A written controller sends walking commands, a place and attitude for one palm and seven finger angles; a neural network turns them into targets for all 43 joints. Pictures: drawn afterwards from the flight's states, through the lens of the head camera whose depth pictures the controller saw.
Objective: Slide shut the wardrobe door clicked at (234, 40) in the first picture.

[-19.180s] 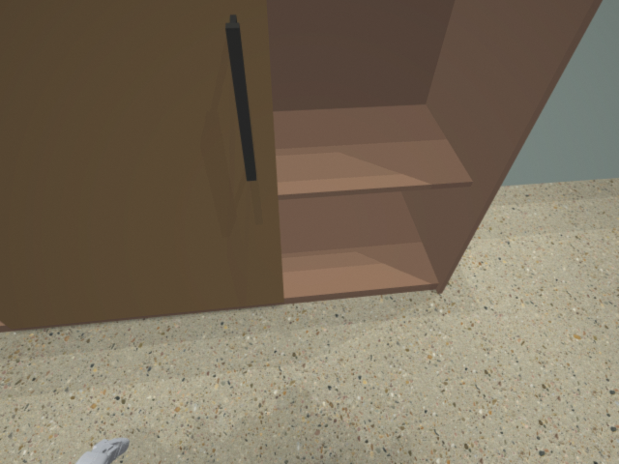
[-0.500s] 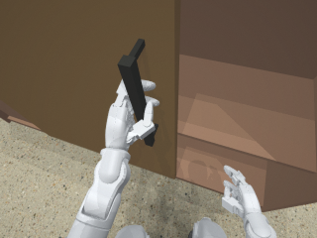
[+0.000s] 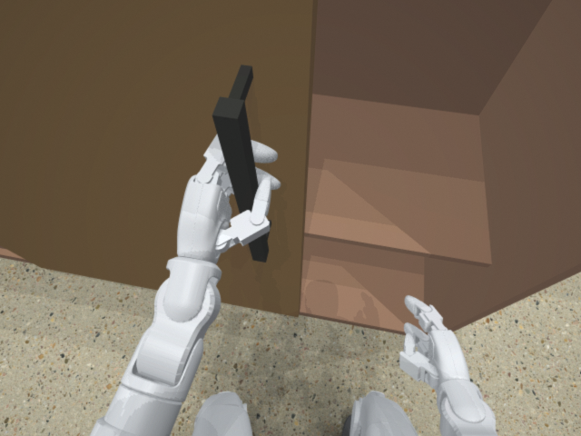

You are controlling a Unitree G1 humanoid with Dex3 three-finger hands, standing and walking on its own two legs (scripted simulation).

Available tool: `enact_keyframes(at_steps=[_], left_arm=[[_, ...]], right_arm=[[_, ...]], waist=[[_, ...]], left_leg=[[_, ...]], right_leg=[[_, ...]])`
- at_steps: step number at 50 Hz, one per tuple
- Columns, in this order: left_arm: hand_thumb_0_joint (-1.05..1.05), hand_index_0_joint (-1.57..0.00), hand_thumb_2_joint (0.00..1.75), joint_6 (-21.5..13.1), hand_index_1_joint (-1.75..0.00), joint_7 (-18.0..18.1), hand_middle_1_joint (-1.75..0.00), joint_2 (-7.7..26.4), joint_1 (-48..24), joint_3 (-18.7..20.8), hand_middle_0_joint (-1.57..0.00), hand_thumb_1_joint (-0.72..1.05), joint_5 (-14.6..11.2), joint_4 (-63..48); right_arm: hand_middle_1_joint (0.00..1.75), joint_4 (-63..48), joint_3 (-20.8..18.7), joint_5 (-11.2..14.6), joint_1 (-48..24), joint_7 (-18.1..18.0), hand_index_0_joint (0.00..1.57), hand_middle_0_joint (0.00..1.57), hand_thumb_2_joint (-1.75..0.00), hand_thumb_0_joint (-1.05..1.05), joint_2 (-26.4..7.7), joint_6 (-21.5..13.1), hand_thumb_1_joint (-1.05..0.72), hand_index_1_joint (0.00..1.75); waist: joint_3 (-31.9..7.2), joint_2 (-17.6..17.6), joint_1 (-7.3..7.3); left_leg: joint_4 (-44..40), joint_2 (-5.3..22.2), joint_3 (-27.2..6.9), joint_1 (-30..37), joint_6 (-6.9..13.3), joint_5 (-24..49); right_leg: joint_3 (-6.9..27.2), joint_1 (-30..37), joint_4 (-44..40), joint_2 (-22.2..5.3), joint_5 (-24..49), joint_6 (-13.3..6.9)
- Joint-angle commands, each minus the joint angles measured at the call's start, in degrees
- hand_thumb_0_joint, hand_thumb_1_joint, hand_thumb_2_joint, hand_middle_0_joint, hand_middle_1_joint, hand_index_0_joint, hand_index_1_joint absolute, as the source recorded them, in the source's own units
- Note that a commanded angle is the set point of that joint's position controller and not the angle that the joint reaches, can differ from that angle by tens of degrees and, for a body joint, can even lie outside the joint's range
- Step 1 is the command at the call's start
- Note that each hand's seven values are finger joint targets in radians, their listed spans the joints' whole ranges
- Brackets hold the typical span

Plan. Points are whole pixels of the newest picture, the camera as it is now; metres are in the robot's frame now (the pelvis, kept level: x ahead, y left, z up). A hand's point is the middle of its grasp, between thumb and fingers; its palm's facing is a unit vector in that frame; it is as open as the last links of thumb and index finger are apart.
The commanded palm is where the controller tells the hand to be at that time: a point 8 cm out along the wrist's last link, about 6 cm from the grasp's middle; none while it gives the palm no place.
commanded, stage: step sideways, sliding the door along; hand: left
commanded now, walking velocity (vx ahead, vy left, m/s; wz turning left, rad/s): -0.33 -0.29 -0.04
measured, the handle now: (254, 190) +0.37 +0.12 +0.09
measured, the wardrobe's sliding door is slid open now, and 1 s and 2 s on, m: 0.40 0.24 0.00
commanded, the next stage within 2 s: none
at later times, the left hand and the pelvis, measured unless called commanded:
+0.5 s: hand (333, 224) +0.32 +0.02 +0.12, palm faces +0.24 -0.97 -0.06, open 6.1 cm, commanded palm +0.29 -0.01 +0.12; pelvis -0.08 -0.15 -0.01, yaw -1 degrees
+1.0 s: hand (423, 238) +0.32 -0.08 +0.12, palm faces +0.37 -0.92 -0.14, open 6.4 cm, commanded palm +0.29 -0.10 +0.12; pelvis -0.08 -0.30 -0.01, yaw +2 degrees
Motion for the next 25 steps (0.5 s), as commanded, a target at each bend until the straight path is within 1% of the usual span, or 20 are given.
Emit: enact_keyframes(at_steps=[1,2,3,4,5,6,7,9,10,11,12,13,14,15,16,17,20,23,24,25], left_arm=[[0.0,-0.45,0.9,-6.3,-1.4,-4.1,-1.4,-6.7,-28.6,-10.9,-0.45,0.9,2.3,-17.3],[0.0,-0.45,0.9,-6.4,-1.4,-4.1,-1.4,-6.4,-28.2,-9.8,-0.45,0.9,2.0,-16.3],[0.0,-0.45,0.9,-6.6,-1.4,-4.1,-1.4,-4.8,-29.6,-8.4,-0.45,0.9,2.0,-16.6],[0.0,-0.45,0.9,-6.7,-1.4,-3.7,-1.4,-2.5,-30.8,-7.0,-0.45,0.9,1.9,-16.2],[0.0,-0.45,0.9,-6.2,-1.4,-2.7,-1.4,0.1,-29.4,-4.5,-0.45,0.9,2.2,-14.9],[0.0,-0.45,0.9,-5.1,-1.4,-1.8,-1.4,1.9,-25.9,-2.6,-0.45,0.9,1.1,-12.6],[0.0,-0.45,0.9,-4.2,-1.4,-2.2,-1.4,-1.1,-24.1,-4.0,-0.45,0.9,0.9,-10.3],[0.0,-0.45,0.9,-4.1,-1.4,-2.8,-1.4,-5.7,-29.6,-7.2,-0.45,0.9,-0.9,-15.0],[0.0,-0.45,0.9,-4.5,-1.4,-2.3,-1.4,-5.8,-32.6,-6.9,-0.45,0.9,-1.6,-15.3],[0.0,-0.45,0.9,-4.8,-1.4,-2.0,-1.4,-4.4,-35.5,-6.6,-0.45,0.9,-2.1,-16.9],[0.0,-0.45,0.9,-4.9,-1.4,-2.8,-1.4,-5.8,-34.5,-7.2,-0.45,0.9,-2.6,-15.6],[0.0,-0.45,0.9,-5.2,-1.4,-3.8,-1.4,-7.2,-34.0,-7.9,-0.45,0.9,-2.0,-13.8],[0.0,-0.45,0.9,-4.3,-1.4,-4.3,-1.4,-7.1,-33.5,-6.5,-0.45,0.9,-0.7,-8.3],[0.0,-0.45,0.9,-3.8,-1.4,-4.6,-1.4,-8.9,-35.6,-7.6,-0.45,0.9,-0.9,-7.8],[0.0,-0.45,0.9,-3.4,-1.4,-4.6,-1.4,-8.2,-37.8,-7.3,-0.45,0.9,-1.3,-8.1],[0.0,-0.45,0.9,-3.0,-1.4,-4.5,-1.4,-7.5,-40.2,-6.4,-0.45,0.9,-1.5,-6.2],[0.0,-0.45,0.9,-1.2,-1.4,-4.2,-1.4,-6.0,-45.0,-4.7,-0.45,0.9,-2.0,0.8],[0.0,-0.45,0.9,-1.3,-1.4,-4.0,-1.4,-4.3,-46.1,-2.9,-0.45,0.9,-1.9,5.2],[0.0,-0.45,0.9,-1.7,-1.4,-4.0,-1.4,-3.7,-47.1,-2.1,-0.45,0.9,-1.8,5.3],[0.0,-0.45,0.9,-1.9,-1.4,-4.0,-1.4,-2.0,-48.0,-0.9,-0.45,0.9,-1.6,5.8]], right_arm=[[0.3,-6.3,-1.8,1.3,-3.5,-0.8,0.2,0.2,-0.9,0.0,-7.1,-2.7,-0.9,0.3],[0.3,-5.9,-1.8,1.7,-3.1,-0.8,0.2,0.2,-0.9,0.0,-6.5,-2.7,-0.9,0.3],[0.3,-5.5,-1.8,2.1,-3.0,-1.1,0.2,0.2,-0.9,0.0,-6.1,-2.6,-0.9,0.3],[0.3,-5.3,-1.6,2.4,-2.7,-1.4,0.2,0.2,-0.9,0.0,-5.0,-2.4,-0.9,0.3],[0.3,-5.1,-1.9,2.5,-2.0,-2.1,0.2,0.2,-0.9,0.0,-5.1,-2.1,-0.9,0.3],[0.3,-4.7,-2.3,2.2,-2.6,-3.2,0.2,0.2,-0.9,0.0,-6.0,-2.4,-0.9,0.3],[0.3,-4.1,-2.3,1.4,-1.7,-3.2,0.2,0.2,-0.9,0.0,-5.3,-2.5,-0.9,0.3],[0.3,-3.0,-1.4,1.3,-2.6,-3.0,0.2,0.2,-0.9,0.0,-4.3,-3.2,-0.9,0.3],[0.3,-1.8,-1.8,1.3,-2.2,-3.0,0.2,0.2,-0.9,0.0,-4.9,-2.8,-0.9,0.3],[0.3,-1.9,-2.7,1.5,-3.3,-2.9,0.2,0.2,-0.9,0.0,-6.5,-2.0,-0.9,0.3],[0.3,-3.8,-4.1,1.2,-3.1,-2.5,0.2,0.2,-0.9,0.0,-8.3,-1.9,-0.9,0.3],[0.3,-5.1,-4.7,0.8,-1.4,-1.2,0.2,0.2,-0.9,0.0,-8.5,-1.5,-0.9,0.3],[0.3,-4.8,-5.0,1.1,-0.1,0.1,0.2,0.2,-0.9,0.0,-9.3,-1.0,-0.9,0.3],[0.3,-5.1,-4.7,1.0,-1.7,-0.3,0.2,0.2,-0.9,0.0,-8.3,-0.7,-0.9,0.3],[0.3,-4.7,-4.8,1.1,-1.2,-0.3,0.2,0.2,-0.9,0.0,-8.5,-0.5,-0.9,0.3],[0.3,-4.2,-4.8,1.0,-0.9,0.4,0.2,0.2,-0.9,0.0,-8.6,-0.3,-0.9,0.3],[0.3,-4.0,-4.8,1.6,0.3,0.6,0.2,0.2,-0.9,0.0,-9.9,1.1,-0.9,0.3],[0.3,-3.3,-4.1,2.3,1.8,0.0,0.2,0.2,-0.9,0.0,-10.1,2.0,-0.9,0.3],[0.3,-3.0,-3.9,2.9,2.2,-0.2,0.2,0.2,-0.9,0.0,-9.6,2.3,-0.9,0.3],[0.3,-2.9,-3.5,3.5,2.1,-0.6,0.2,0.2,-0.9,0.0,-8.6,2.2,-0.9,0.3]], waist=[[-28.6,9.0,-9.32],[-29.8,6.7,-9.02],[-31.1,1.9,-8.79],[-31.9,-7.0,-9.38],[-35.9,-18.4,-8.97],[-37.1,-26.0,-7.67],[-36.4,-26.6,-7.23],[-36.3,-17.3,-9.2],[-36.9,-13.8,-10.19],[-35.8,-6.6,-10.68],[-36.0,4.0,-9.66],[-37.2,7.9,-9.0],[-37.1,3.0,-8.46],[-35.2,7.6,-8.75],[-34.9,12.7,-8.27],[-34.0,14.6,-8.32],[-33.4,14.6,-8.53],[-31.8,11.7,-9.02],[-32.7,10.1,-8.99],[-33.9,4.9,-8.98]], left_leg=[[2.6,8.8,-3.2,16.1,9.9,42.9],[5.4,7.1,-3.7,15.4,9.0,38.2],[8.9,4.1,-3.2,14.0,7.5,31.3],[13.6,-1.1,-1.6,10.6,5.2,17.2],[17.8,-8.0,-3.5,0.3,4.9,-6.5],[21.9,-11.7,-6.5,-2.0,4.4,-16.4],[20.7,-11.4,-9.3,-3.4,5.1,-18.8],[8.8,-9.9,-9.0,-1.3,4.4,-11.5],[-1.2,-8.7,-7.4,3.1,4.0,-1.2],[-11.2,-4.4,-8.6,10.2,4.6,17.2],[-10.4,6.1,-18.8,18.4,8.6,43.5],[-7.4,14.9,-25.4,23.0,14.7,62.0],[-7.7,16.1,-22.3,23.3,17.5,56.0],[-6.7,16.0,-21.0,19.6,18.0,50.3],[-5.6,13.9,-19.0,19.7,17.6,47.4],[-4.4,12.5,-16.0,20.0,16.2,45.5],[-2.0,9.1,-11.0,16.4,12.1,37.0],[1.4,6.4,-11.7,12.4,10.6,29.2],[4.8,4.0,-10.5,13.4,9.2,27.6],[9.2,0.5,-8.6,12.9,9.2,24.2]], right_leg=[[-1.5,6.1,-12.8,-0.1,10.2,0.1],[-1.6,8.4,-17.4,0.0,15.2,0.2],[-1.0,11.0,-21.5,-1.1,26.5,0.4],[3.0,12.5,-23.9,-5.7,47.2,-0.7],[13.7,19.7,-20.5,-11.7,67.6,-5.9],[16.2,21.1,-19.6,-13.4,77.6,-8.3],[13.7,20.9,-18.4,-12.7,73.2,-8.1],[10.5,20.0,-16.4,-10.2,60.7,-6.9],[6.8,21.1,-13.1,-8.2,58.6,-5.5],[3.9,16.7,-8.0,-5.8,48.0,-3.1],[1.4,5.2,-2.1,-1.6,23.9,-0.3],[3.8,-2.7,5.5,-0.4,-4.2,-0.2],[6.3,-4.8,13.1,1.3,-8.5,-0.6],[6.7,-5.8,14.4,0.1,-8.1,-0.1],[7.0,-4.7,13.0,-0.1,-7.0,-0.5],[6.3,-4.0,9.7,-0.6,-5.7,-0.8],[1.6,3.8,-1.9,1.5,-2.1,-0.8],[-1.6,11.0,-15.6,2.8,5.6,-0.3],[-2.3,13.2,-22.0,2.7,12.2,-0.2],[-0.9,15.7,-26.7,1.0,22.7,-0.6]])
